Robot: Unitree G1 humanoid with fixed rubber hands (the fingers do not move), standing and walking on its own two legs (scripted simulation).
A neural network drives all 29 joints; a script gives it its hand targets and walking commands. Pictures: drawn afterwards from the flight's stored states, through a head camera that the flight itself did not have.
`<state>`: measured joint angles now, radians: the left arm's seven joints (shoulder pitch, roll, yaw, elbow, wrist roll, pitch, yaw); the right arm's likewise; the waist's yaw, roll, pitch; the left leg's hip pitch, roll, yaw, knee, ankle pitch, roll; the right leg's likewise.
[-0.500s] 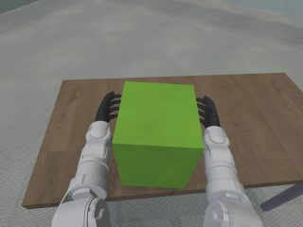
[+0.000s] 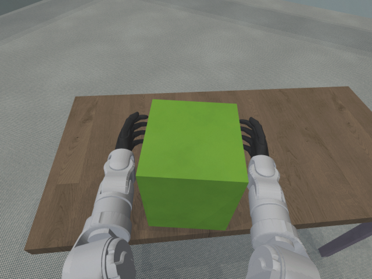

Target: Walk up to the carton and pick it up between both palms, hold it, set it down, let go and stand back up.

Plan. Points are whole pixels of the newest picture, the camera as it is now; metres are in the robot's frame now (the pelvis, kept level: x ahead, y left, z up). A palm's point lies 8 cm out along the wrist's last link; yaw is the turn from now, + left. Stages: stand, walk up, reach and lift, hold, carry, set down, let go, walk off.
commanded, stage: set down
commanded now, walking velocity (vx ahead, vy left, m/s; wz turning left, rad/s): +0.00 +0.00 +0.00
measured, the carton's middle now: (190, 167) +0.40 -0.01 -0.01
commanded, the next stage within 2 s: none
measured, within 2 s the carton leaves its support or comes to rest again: neither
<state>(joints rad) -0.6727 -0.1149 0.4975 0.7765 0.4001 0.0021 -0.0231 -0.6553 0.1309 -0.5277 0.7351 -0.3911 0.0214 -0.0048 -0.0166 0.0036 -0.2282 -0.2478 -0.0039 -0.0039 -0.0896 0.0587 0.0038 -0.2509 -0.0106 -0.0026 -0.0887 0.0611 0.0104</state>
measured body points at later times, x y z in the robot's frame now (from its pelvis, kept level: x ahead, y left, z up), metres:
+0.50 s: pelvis +0.00 +0.00 +0.00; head +0.04 +0.00 +0.45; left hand +0.42 +0.14 +0.07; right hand +0.41 -0.16 +0.06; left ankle -0.02 +0.12 -0.75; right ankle -0.02 -0.12 -0.75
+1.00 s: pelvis +0.00 +0.00 +0.00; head +0.05 +0.01 +0.45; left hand +0.43 +0.14 +0.05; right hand +0.41 -0.16 +0.05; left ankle -0.02 +0.12 -0.75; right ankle -0.02 -0.12 -0.75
